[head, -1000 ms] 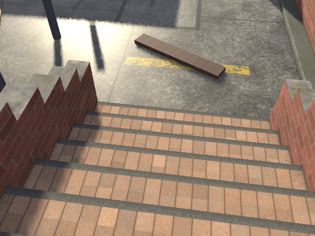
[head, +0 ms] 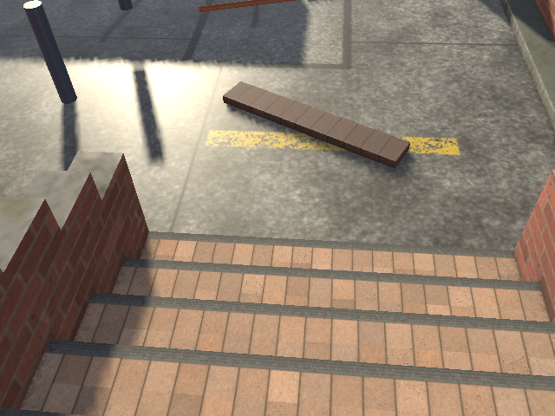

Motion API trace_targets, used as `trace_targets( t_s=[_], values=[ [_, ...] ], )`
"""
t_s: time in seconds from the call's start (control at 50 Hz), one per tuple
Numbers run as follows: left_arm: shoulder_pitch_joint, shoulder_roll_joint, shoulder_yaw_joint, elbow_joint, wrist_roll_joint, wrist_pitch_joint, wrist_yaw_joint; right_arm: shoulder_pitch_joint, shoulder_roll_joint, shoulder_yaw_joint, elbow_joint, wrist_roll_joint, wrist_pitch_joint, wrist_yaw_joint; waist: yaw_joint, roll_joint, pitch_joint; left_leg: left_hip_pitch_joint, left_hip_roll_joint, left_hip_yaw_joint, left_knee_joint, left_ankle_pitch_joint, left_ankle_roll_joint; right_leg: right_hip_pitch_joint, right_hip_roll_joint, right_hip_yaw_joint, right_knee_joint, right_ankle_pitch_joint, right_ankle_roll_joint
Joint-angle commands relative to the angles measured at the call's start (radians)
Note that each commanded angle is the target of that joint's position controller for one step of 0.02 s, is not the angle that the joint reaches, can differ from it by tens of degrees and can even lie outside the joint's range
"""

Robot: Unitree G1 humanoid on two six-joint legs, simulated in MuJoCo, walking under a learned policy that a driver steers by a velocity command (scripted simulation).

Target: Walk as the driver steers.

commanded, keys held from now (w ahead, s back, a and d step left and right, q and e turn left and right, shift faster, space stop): w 0.52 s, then w+e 0.24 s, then e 0.24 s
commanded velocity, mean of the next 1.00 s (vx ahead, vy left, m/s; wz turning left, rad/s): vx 0.45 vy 0.00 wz -0.17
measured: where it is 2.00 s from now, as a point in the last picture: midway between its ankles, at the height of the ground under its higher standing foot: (291, 408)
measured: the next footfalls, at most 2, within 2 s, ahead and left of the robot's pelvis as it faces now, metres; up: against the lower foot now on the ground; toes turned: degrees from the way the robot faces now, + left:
right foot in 0.02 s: +0.14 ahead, -0.11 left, -0.16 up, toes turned -3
left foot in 0.60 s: +0.47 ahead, +0.13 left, -0.33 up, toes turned +3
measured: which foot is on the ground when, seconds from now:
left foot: down 0.00-0.04, up 0.06-0.58, down 0.60-1.00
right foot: up 0.00-0.00, down 0.02-0.58, up 0.60-1.00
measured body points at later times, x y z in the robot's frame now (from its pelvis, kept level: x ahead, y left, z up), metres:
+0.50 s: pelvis +0.25 +0.00 -0.14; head +0.25 +0.00 +0.31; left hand +0.07 +0.15 -0.28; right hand +0.42 -0.20 -0.26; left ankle +0.45 +0.14 -0.83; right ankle +0.10 -0.11 -0.80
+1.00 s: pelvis +0.50 +0.04 -0.27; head +0.51 +0.04 +0.18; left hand +0.68 +0.23 -0.39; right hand +0.33 -0.10 -0.41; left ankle +0.43 +0.13 -0.96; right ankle +0.68 -0.16 -0.93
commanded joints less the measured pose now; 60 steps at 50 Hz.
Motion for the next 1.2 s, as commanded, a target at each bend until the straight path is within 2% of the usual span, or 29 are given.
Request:
trace_targets(
  t_s=[0.02,0.04,0.06,0.08,0.12,0.16,0.18,0.22,0.24,0.26,0.3,0.34,0.36,0.4,0.46,0.48,0.5,0.54,0.56,0.6,0.62,0.64,0.68,0.72,0.76,0.84,0.92,1.02,1.2],
  values=[
    [0.439,0.171,0.068,0.135,-0.014,-0.038,-0.001,0.001,-0.201,-0.037,-0.007,-0.018,0.007,0.073,0.233,-0.096,0.101,-0.306,0.137,-0.179,0.172,0.716,0.135,0.498,0.026,-0.063,-0.17,-0.055,-0.024],
    [0.49,0.203,0.084,0.166,-0.085,-0.018,0.015,0.002,-0.224,-0.083,0.003,0.1,0.028,-0.02,0.236,-0.059,-0.018,-0.372,-0.004,-0.009,0.62,0.38,0.129,0.591,-0.058,-0.055,-0.047,0.242,-0.025],
    [0.547,0.251,0.086,0.162,-0.086,-0.016,0.013,0.143,-0.126,-0.071,-0.016,0.136,0.025,-0.056,0.15,-0.219,-0.189,-0.714,-0.038,-0.06,0.993,-0.069,0.082,0.956,-0.265,0.16,0.322,0.739,-0.124],
    [0.749,0.306,0.096,0.181,0.014,-0.039,-0.032,0.19,0.006,0.007,-0.034,0.0,0.0,0.072,0.289,-0.305,-0.391,-0.886,-0.054,-0.212,1.212,0.039,0.064,1.13,-0.309,0.367,0.225,0.497,-0.39],
    [0.413,0.175,0.076,0.144,0.036,-0.039,-0.043,-0.101,-0.129,-0.033,-0.166,0.026,-0.031,0.067,0.211,0.115,0.045,-1.196,0.117,-0.251,0.928,0.452,0.058,0.644,-0.372,0.471,-0.007,-0.452,-0.33],
    [0.304,-0.022,0.005,0.121,0.046,-0.046,-0.019,-0.071,-0.073,-0.021,-0.135,0.012,-0.009,0.039,0.077,0.09,0.138,-0.916,0.227,-0.264,0.619,0.735,0.103,0.094,-0.246,0.321,-0.09,-0.532,-0.301],
    [0.229,-0.075,-0.011,0.103,0.032,-0.066,0.007,-0.092,-0.028,-0.008,-0.132,-0.034,0.008,0.044,0.052,0.033,0.161,-0.801,0.258,-0.239,0.389,0.883,0.121,-0.067,-0.158,0.236,-0.127,-0.541,-0.249],
    [0.251,-0.024,-0.015,0.096,-0.023,-0.1,0.025,-0.216,-0.058,-0.025,-0.139,-0.038,0.007,0.064,0.117,-0.007,0.088,-0.551,0.204,-0.104,0.036,1.086,0.084,-0.221,-0.067,0.096,-0.122,-0.618,-0.263],
    [0.33,0.024,-0.013,0.134,-0.007,-0.099,0.02,-0.253,-0.055,-0.019,-0.147,-0.028,0.01,0.07,0.129,-0.049,0.069,-0.544,0.198,-0.091,0.075,1.094,0.056,-0.216,-0.076,0.129,-0.091,-0.58,-0.268],
    [0.331,0.229,0.057,0.13,-0.124,-0.065,0.038,-0.171,-0.074,-0.045,-0.151,0.044,0.062,0.021,0.017,-0.098,-0.009,-0.397,0.153,-0.067,0.089,1.015,0.025,-0.148,-0.135,0.208,-0.035,-0.231,-0.24],
    [0.408,0.137,0.049,0.154,-0.127,-0.051,0.045,-0.297,-0.113,-0.063,-0.169,0.076,0.072,-0.002,0.076,-0.001,0.065,-0.628,0.191,-0.13,-0.059,1.154,0.026,0.069,-0.118,0.207,0.055,-0.377,-0.214],
    [0.476,0.096,0.043,0.157,-0.094,-0.036,0.063,-0.448,-0.124,-0.078,-0.192,0.044,0.056,0.004,0.151,0.012,0.11,-0.78,0.189,-0.146,-0.16,1.199,0.031,0.215,-0.132,0.279,0.113,-0.639,-0.218],
    [0.651,-0.094,-0.025,0.235,0.036,-0.071,0.067,-0.434,-0.031,0.0,-0.197,-0.108,0.013,0.047,0.257,0.011,0.168,-1.172,0.226,-0.24,-0.257,1.245,0.016,0.489,-0.196,0.349,0.206,-0.617,-0.273],
    [0.747,-0.116,-0.049,0.248,0.004,-0.071,0.085,-0.547,-0.018,0.005,-0.2,-0.062,-0.012,0.071,0.294,0.083,0.121,-1.004,0.217,-0.149,-0.561,1.484,0.008,0.383,-0.125,0.267,0.279,-0.632,-0.246],
    [0.506,-0.006,-0.043,0.183,0.033,-0.06,0.012,-0.514,-0.083,-0.001,-0.236,-0.03,0.016,0.078,0.169,-0.011,0.136,-0.264,0.157,-0.047,-0.339,1.4,0.028,-0.328,-0.061,0.164,0.174,-0.854,-0.208],
    [0.413,0.15,0.028,0.133,-0.115,-0.04,0.041,-0.576,-0.134,-0.047,-0.236,0.114,0.031,0.056,0.182,0.052,0.124,-0.25,0.096,-0.027,-0.39,1.338,0.012,-0.191,-0.074,0.187,0.215,-0.768,-0.168],
    [0.444,0.152,0.025,0.141,-0.112,-0.022,0.055,-0.617,-0.135,-0.04,-0.254,0.123,0.034,0.041,0.22,0.035,0.169,-0.265,0.106,-0.038,-0.459,1.25,-0.002,-0.124,-0.068,0.167,0.261,-0.68,-0.153],
    [0.516,0.091,0.025,0.169,-0.059,0.013,0.084,-0.602,-0.125,-0.044,-0.243,0.113,0.023,0.019,0.261,0.009,0.222,-0.282,0.148,-0.066,-0.666,1.152,-0.006,0.089,-0.048,0.165,0.412,-0.564,-0.136],
    [0.575,0.041,-0.008,0.219,0.028,-0.009,0.032,-0.414,-0.11,-0.01,-0.178,-0.058,0.016,0.056,0.189,0.016,0.137,-0.166,0.189,-0.119,-0.761,1.117,0.034,0.147,-0.09,0.235,0.537,-0.555,-0.137],
    [0.61,0.074,0.008,0.284,0.057,-0.003,-0.069,0.082,-0.263,-0.107,-0.023,-0.033,-0.002,0.056,-0.024,0.169,0.006,0.487,0.198,-0.054,-0.713,1.336,0.132,-0.17,0.036,0.134,1.009,-0.566,-0.041],
    [0.775,-0.027,0.009,0.306,-0.004,-0.01,-0.102,0.175,-0.328,-0.121,-0.025,-0.031,0.014,0.08,0.017,0.328,-0.312,0.853,0.339,-0.138,-0.295,1.768,0.297,-0.391,0.148,0.085,1.524,-1.135,-0.011],
    [0.674,0.017,0.021,0.229,-0.031,-0.029,-0.115,0.19,-0.349,-0.121,-0.013,-0.036,0.022,0.096,-0.007,0.256,-0.348,0.821,0.439,-0.317,-0.35,1.685,0.361,-0.549,0.135,0.09,1.679,-1.137,-0.008],
    [0.388,0.022,0.013,0.102,-0.058,-0.046,-0.052,-0.013,-0.226,-0.092,-0.036,-0.031,0.024,0.082,-0.01,0.077,0.002,0.373,0.493,-0.415,-0.653,0.745,0.326,-0.758,0.052,0.142,1.524,-0.828,-0.048],
    [0.396,-0.008,0.008,0.093,-0.026,-0.057,-0.002,-0.189,-0.019,-0.015,-0.087,-0.054,-0.014,0.066,0.152,-0.023,0.109,-0.105,0.434,-0.289,-0.742,0.848,0.246,-0.473,-0.074,0.225,1.057,-0.416,-0.092],
    [0.344,-0.038,0.011,0.101,0.0,-0.046,-0.01,-0.182,0.015,-0.004,-0.079,-0.009,-0.065,0.021,0.147,0.049,0.134,-0.226,0.349,-0.143,-0.822,0.874,0.224,-0.353,-0.088,0.167,0.745,-0.268,-0.095],
    [0.372,-0.025,0.025,0.099,-0.002,-0.044,-0.044,-0.124,-0.081,-0.021,-0.05,-0.047,-0.074,0.009,0.182,0.069,0.031,-0.217,0.332,-0.03,-0.64,1.345,0.229,-0.267,-0.057,0.084,0.725,-0.269,-0.008],
    [0.127,0.002,0.009,0.0,-0.022,-0.035,-0.029,0.061,-0.011,0.009,0.018,-0.022,-0.08,-0.061,0.072,0.017,0.074,0.057,0.335,-0.026,-0.499,1.161,0.162,-0.553,-0.112,0.15,0.286,0.167,0.03],
    [-0.022,0.067,0.034,-0.081,-0.004,-0.01,-0.051,0.074,0.005,0.026,0.003,-0.007,-0.076,-0.063,0.06,0.064,0.113,-0.086,0.317,0.022,-0.435,0.908,0.11,-0.353,-0.082,0.035,0.202,0.117,-0.002],
    [-0.053,0.066,0.051,0.006,0.013,-0.011,-0.016,0.166,-0.11,-0.055,0.058,-0.003,0.0,-0.074,-0.021,0.029,0.113,0.062,0.33,0.036,-0.134,0.861,0.057,0.011,0.002,-0.13,-0.21,-0.059,-0.014]
  ],
)
Keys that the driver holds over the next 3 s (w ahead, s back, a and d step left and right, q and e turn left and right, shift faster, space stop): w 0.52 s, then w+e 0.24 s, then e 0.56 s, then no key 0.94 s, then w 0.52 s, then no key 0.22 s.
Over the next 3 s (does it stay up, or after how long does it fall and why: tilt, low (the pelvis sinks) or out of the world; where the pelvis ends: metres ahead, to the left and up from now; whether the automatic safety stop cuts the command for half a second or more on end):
stays up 0.89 -0.16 -0.46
